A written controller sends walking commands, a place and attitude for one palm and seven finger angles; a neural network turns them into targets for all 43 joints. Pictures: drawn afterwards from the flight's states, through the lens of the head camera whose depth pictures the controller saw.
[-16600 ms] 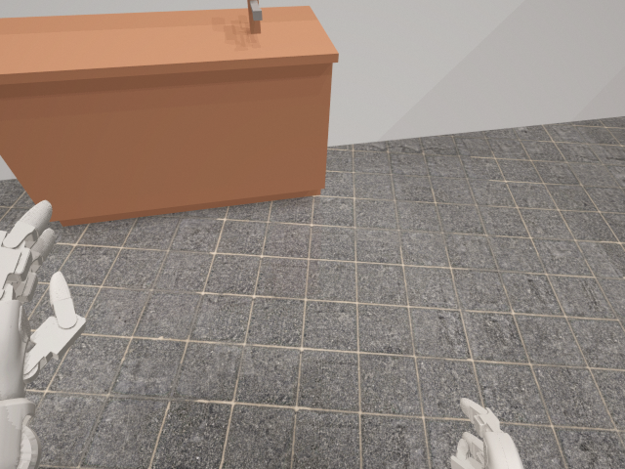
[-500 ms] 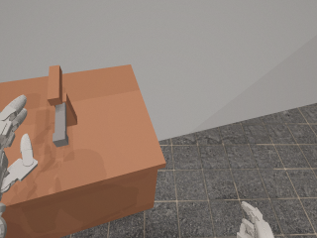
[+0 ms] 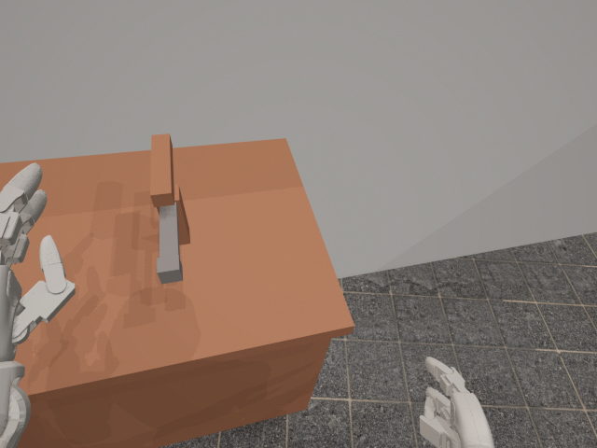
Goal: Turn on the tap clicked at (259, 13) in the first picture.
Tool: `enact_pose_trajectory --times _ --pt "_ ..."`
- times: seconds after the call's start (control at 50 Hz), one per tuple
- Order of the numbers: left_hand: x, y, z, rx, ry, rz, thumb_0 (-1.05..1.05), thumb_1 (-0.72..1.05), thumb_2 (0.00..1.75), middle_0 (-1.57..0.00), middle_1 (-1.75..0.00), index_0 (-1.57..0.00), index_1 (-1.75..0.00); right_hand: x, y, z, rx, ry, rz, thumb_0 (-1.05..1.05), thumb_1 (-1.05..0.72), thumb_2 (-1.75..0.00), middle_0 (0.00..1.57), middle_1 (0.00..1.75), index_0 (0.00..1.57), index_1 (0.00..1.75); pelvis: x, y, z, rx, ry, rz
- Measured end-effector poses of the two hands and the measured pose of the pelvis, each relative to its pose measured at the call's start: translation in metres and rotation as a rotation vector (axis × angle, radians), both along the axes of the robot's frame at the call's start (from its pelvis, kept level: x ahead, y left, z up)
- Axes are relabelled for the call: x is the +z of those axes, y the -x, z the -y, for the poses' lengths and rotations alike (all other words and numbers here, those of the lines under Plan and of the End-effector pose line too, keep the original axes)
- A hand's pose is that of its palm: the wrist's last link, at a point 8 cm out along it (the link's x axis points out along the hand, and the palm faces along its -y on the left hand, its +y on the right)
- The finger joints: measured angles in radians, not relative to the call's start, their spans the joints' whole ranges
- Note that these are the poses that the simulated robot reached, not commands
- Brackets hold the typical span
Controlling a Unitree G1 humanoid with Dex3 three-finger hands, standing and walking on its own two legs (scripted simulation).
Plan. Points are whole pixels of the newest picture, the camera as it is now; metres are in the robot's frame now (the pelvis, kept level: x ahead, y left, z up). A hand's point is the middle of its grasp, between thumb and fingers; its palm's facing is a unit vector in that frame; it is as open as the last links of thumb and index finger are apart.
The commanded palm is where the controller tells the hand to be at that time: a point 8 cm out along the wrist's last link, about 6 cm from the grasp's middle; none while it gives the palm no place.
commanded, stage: come to a stop and stand still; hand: left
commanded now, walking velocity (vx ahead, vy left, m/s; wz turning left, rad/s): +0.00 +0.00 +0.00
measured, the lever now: (170, 269) +0.32 +0.21 +0.05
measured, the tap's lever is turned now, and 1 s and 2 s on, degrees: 0 0 0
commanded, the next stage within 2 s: look again from close up in 0.10 s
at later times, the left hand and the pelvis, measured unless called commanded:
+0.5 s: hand (71, 298) +0.21 +0.25 +0.16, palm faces +0.39 -0.85 -0.35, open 7.4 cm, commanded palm +0.15 +0.28 +0.17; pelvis +0.00 +0.00 +0.00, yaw +0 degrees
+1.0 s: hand (117, 294) +0.21 +0.21 +0.16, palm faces +0.36 -0.86 -0.37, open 7.4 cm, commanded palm +0.16 +0.24 +0.17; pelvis -0.01 -0.04 +0.00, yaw +0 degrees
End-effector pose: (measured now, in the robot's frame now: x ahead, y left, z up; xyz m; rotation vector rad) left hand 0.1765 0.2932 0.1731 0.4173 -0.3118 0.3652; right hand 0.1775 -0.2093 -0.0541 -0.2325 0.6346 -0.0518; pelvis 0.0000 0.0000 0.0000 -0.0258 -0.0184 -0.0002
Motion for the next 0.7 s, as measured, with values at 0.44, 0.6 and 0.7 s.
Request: enact_pose_trajectory --times 0.44,0.6,0.7 --pt "-0.003 0.007 0.003 0.000 -0.006 -0.038 0.02 0.89 0.90 -0.21 -0.30 -0.21 -0.31 -0.012 0.027 0.015 -0.067 0.011 -0.074 0.01 -0.90 -0.90 0.20 0.30 0.20 0.30 0.001 0.004 0.000 0.007 0.003 0.008" --pt "-0.003 0.009 0.008 0.006 0.001 -0.039 0.02 0.89 0.90 -0.21 -0.30 -0.21 -0.31 -0.011 0.024 0.017 -0.064 0.007 -0.061 0.01 -0.90 -0.90 0.20 0.30 0.20 0.30 0.001 0.006 0.003 0.008 0.001 0.008" --pt "-0.004 0.007 0.010 0.008 0.007 -0.040 0.02 0.89 0.90 -0.21 -0.30 -0.21 -0.31 -0.009 0.021 0.019 -0.064 0.004 -0.054 0.01 -0.90 -0.90 0.20 0.30 0.20 0.30 0.001 0.006 0.006 0.001 -0.002 0.007"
